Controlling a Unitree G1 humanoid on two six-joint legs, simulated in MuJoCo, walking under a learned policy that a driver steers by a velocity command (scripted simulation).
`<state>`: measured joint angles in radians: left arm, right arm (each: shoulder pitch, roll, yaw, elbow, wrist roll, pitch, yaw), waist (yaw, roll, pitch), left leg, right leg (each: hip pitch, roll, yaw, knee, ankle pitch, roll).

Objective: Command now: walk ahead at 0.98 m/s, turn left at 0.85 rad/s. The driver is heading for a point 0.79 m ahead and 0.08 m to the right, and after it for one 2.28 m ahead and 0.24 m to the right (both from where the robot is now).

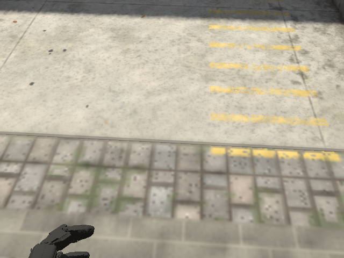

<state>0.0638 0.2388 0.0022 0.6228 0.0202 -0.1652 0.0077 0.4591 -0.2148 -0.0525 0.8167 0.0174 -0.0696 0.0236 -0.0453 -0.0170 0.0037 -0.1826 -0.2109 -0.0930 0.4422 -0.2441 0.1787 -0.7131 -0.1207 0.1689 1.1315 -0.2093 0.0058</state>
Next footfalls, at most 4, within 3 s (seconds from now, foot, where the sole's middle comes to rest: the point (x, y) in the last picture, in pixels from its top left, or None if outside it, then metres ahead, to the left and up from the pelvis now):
0.20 right None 0.41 -0.16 -0.77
0.68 left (129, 193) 0.81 0.18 -0.77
1.16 right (180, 123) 1.21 -0.07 -0.77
1.64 left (174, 67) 1.69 -0.06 -0.77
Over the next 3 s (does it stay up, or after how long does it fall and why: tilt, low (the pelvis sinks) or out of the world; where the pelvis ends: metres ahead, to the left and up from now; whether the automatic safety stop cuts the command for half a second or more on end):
stays up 2.38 -0.26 0.00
